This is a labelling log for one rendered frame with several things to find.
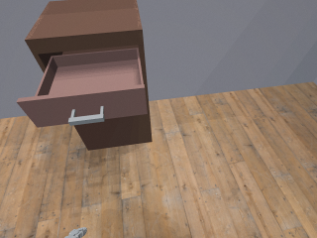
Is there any left robot hand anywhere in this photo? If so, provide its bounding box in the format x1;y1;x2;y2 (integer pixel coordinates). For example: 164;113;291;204
64;227;87;238

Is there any drawer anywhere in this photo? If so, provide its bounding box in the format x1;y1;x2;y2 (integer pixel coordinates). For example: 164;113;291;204
17;48;148;128

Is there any handle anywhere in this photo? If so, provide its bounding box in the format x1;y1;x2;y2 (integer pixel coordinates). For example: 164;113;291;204
68;106;105;126

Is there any cabinet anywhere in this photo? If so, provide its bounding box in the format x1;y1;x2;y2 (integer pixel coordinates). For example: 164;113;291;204
25;0;153;151

